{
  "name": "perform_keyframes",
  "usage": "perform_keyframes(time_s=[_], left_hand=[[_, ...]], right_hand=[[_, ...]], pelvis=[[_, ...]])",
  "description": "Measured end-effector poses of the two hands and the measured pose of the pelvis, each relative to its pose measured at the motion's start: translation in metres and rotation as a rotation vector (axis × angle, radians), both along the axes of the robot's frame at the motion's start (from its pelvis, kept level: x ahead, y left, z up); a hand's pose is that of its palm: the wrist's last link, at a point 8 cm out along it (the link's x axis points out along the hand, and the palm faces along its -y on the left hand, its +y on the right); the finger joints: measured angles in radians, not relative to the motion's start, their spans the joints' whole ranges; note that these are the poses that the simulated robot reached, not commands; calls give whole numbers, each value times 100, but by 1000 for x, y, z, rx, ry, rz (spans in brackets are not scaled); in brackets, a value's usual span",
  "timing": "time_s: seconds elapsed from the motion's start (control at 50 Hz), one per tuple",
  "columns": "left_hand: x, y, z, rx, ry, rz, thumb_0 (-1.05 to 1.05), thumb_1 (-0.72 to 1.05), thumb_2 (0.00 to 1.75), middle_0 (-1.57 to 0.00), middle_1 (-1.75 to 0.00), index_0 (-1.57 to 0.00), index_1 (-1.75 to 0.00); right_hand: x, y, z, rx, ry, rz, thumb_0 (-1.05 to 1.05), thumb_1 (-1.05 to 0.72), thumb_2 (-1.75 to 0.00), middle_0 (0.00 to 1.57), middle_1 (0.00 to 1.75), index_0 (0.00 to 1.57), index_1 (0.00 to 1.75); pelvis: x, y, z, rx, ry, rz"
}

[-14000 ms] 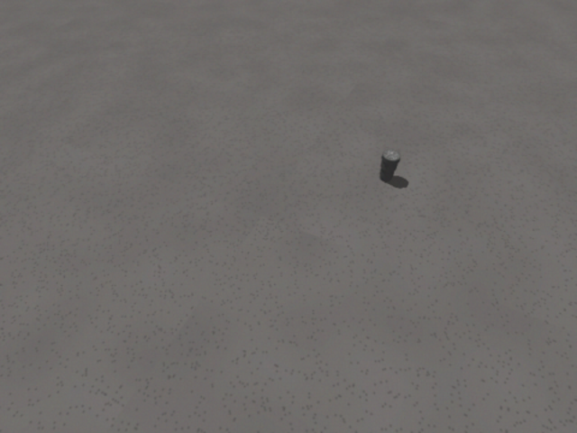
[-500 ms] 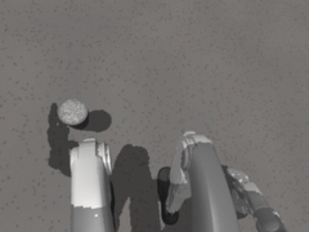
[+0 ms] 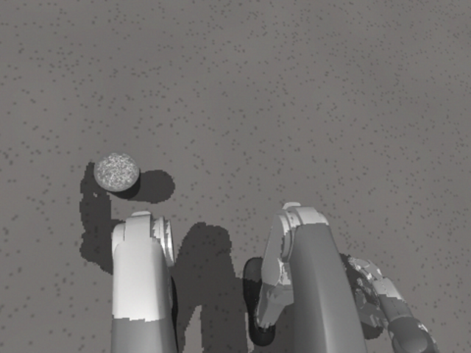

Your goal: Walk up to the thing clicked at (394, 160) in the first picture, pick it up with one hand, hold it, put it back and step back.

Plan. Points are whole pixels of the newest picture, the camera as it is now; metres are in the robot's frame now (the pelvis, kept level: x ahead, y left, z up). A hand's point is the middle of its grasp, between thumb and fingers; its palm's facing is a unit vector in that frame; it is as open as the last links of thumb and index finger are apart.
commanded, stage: go down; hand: left
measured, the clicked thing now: (122, 180) +0.43 +0.22 -0.29
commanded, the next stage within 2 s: none
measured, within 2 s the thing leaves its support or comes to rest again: neither
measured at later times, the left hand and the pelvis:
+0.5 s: hand out of the picture +0.36 +0.42 +0.02, palm faces +0.10 -0.99 -0.05, open 17.3 cm; pelvis +0.00 +0.00 +0.00, yaw +0 degrees
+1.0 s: hand out of the picture +0.36 +0.41 +0.02, palm faces +0.10 -0.99 -0.04, open 17.5 cm; pelvis +0.00 +0.00 +0.00, yaw +0 degrees
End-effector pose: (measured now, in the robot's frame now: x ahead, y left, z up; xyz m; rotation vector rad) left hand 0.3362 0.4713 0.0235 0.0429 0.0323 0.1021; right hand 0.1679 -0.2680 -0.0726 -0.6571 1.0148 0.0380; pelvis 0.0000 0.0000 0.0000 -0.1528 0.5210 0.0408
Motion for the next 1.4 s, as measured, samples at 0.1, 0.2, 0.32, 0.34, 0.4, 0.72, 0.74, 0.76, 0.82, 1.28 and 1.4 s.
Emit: perform_keyframes(time_s=[0.1,0.2,0.32,0.34,0.4,0.72,0.74,0.76,0.82,1.28,1.4], left_hand=[[2,-2,3,6,2,-8,-1,-48,12,-4,-7,-2,-9],[4,-1,3,2,6,1,-1,-48,12,-4,-6,-2,-9],[4,4,1,8,-2,15,-1,-48,12,-3,-6,-2,-8],[3,4,-1,6,0,15,-1,-48,12,-3,-6,-2,-8],[2,3,-4,0,10,12,-1,-49,12,-3,-6,-2,-8],[-2,5,4,8,7,11,-1,-50,12,-3,-6,-2,-8],[-2,6,4,6,8,14,-1,-50,12,-3,-6,-2,-8],[-3,6,3,4,8,17,-1,-51,12,-3,-6,-2,-8],[-4,5,-1,0,10,18,-1,-51,11,-3,-6,-2,-8],[-10,2,1,-4,3,34,-1,-55,11,-3,-6,-2,-8],[-10,-3,-3,-7,-7,15,-1,-56,11,-3,-6,-2,-8]], right_hand=[[1,2,2,4,-12,-10,1,-89,-90,21,30,21,30],[1,2,3,6,-13,-9,1,-88,-90,21,30,21,30],[-1,1,2,-2,4,-2,1,-89,-90,21,30,21,30],[-1,1,1,-2,7,-2,1,-89,-90,21,30,21,30],[-1,2,1,-4,12,-1,1,-89,-90,21,30,21,30],[2,5,6,4,-22,-6,1,-89,-90,21,30,21,30],[2,5,6,4,-19,-3,1,-89,-90,21,30,21,30],[2,5,5,4,-16,0,1,-89,-90,21,30,21,30],[1,5,4,3,-7,6,1,-89,-90,21,30,21,30],[-1,-1,-4,11,-1,3,1,-89,-90,21,30,21,30],[2,1,-4,8,-8,5,1,-89,-90,21,30,21,30]], pelvis=[[1,0,2,1,3,1],[1,1,3,0,4,1],[0,1,2,-3,4,0],[1,1,1,-3,4,0],[1,2,1,-4,5,1],[-1,3,4,-4,1,1],[-1,3,4,-4,1,1],[-1,2,4,-4,0,1],[-1,2,3,-3,-1,2],[-2,-1,0,7,-6,1],[-2,-1,-1,7,-8,2]])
